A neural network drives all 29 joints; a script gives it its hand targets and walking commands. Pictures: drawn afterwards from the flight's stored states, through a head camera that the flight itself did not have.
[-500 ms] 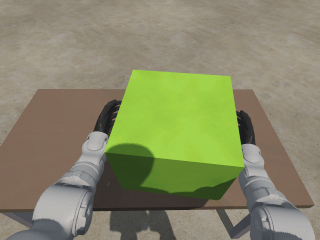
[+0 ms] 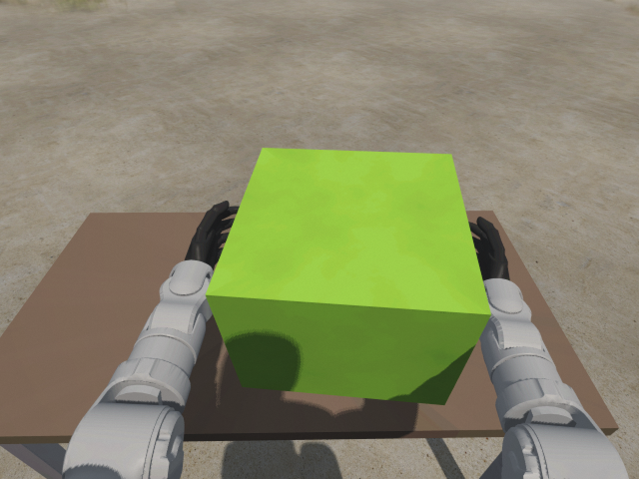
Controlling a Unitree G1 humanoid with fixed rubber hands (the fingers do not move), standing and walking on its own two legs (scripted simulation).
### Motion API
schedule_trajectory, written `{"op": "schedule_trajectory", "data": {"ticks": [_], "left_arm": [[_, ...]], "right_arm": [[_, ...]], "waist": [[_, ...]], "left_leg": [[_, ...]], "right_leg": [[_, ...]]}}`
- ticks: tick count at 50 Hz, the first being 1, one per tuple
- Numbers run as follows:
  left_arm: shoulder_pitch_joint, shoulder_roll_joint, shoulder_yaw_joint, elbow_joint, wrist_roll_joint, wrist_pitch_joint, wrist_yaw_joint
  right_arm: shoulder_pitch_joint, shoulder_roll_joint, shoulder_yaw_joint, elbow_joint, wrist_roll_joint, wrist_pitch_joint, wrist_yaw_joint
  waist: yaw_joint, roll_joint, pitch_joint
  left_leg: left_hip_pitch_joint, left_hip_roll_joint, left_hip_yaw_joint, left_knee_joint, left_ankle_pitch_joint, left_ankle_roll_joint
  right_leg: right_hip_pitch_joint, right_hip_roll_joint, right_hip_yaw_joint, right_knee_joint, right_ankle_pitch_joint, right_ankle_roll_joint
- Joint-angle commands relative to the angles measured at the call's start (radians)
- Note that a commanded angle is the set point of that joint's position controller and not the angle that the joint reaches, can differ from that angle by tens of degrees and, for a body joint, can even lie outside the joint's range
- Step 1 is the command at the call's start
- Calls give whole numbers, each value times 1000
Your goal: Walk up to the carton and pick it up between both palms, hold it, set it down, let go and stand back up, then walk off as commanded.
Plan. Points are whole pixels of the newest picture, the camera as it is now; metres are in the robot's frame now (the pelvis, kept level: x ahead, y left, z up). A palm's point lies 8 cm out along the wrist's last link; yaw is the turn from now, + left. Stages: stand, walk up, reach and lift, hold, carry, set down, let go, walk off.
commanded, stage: reach and lift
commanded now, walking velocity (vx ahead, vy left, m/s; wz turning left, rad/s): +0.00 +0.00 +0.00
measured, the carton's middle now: (348, 269) +0.41 -0.03 +0.07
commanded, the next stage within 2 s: hold in 1.62 s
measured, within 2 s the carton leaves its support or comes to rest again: neither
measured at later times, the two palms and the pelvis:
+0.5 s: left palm (175, 252) +0.35 +0.19 +0.16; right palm (487, 262) +0.36 -0.19 +0.14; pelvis +0.00 +0.00 +0.00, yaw +0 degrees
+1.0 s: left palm (169, 248) +0.34 +0.19 +0.17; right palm (486, 259) +0.35 -0.19 +0.15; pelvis -0.01 +0.00 +0.00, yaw +0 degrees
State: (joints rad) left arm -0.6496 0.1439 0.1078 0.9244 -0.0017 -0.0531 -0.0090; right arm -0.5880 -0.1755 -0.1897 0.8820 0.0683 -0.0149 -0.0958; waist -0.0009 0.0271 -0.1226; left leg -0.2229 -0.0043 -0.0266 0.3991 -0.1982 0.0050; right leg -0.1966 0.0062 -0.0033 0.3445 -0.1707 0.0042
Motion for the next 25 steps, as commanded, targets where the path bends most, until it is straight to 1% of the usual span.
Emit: {"op": "schedule_trajectory", "data": {"ticks": [1, 6, 7, 11, 13, 16, 19, 21, 22, 25], "left_arm": [[-420, -678, -215, -328, 59, 50, -136], [-335, -660, -206, -425, 80, 144, -156], [-332, -660, -211, -446, 80, 163, -161], [-288, -654, -210, -523, 96, 233, -174], [-287, -656, -229, -579, 90, 264, -177], [-280, -644, -229, -608, 99, 311, -179], [-299, -654, -253, -674, 89, 350, -172], [-313, -664, -278, -719, 78, 373, -162], [-309, -662, -279, -711, 82, 387, -160], [-289, -649, -256, -676, 100, 429, -162]], "right_arm": [[-516, 646, 474, -332, 59, -5, 156], [-482, 657, 516, -404, 83, 41, 137], [-491, 654, 513, -420, 86, 47, 134], [-481, 654, 518, -470, 93, 76, 125], [-489, 647, 526, -510, 100, 86, 123], [-494, 636, 510, -511, 101, 108, 123], [-521, 628, 504, -545, 110, 118, 129], [-539, 617, 494, -563, 117, 124, 135], [-542, 608, 482, -556, 119, 132, 135], [-552, 585, 453, -527, 113, 152, 143]], "waist": [[-9, -105, -233], [6, -132, -207], [0, -130, -204], [2, -139, -172], [2, -128, -179], [0, -109, -135], [3, -77, -143], [-2, -49, -164], [-7, -43, -148], [-7, -42, -108]], "left_leg": [[167, -37, 32, -107, 318, -19], [186, -50, 36, -111, 336, -10], [188, -51, 35, -112, 330, -12], [199, -52, 33, -118, 321, -8], [209, -52, 34, -116, 331, -10], [201, -51, 34, -122, 294, -10], [210, -44, 36, -123, 292, -17], [219, -38, 32, -118, 302, -27], [218, -36, 29, -119, 297, -28], [195, -31, 30, -130, 243, -24]], "right_leg": [[204, 26, -7, -88, 266, 21], [244, 25, -5, -89, 324, 36], [247, 26, -6, -89, 318, 36], [252, 28, -10, -94, 308, 37], [252, 31, -15, -93, 304, 33], [238, 29, -19, -100, 252, 27], [231, 36, -30, -100, 209, 15], [222, 40, -37, -98, 196, 6], [214, 40, -38, -100, 189, 2], [207, 38, -38, -108, 134, -5]]}}
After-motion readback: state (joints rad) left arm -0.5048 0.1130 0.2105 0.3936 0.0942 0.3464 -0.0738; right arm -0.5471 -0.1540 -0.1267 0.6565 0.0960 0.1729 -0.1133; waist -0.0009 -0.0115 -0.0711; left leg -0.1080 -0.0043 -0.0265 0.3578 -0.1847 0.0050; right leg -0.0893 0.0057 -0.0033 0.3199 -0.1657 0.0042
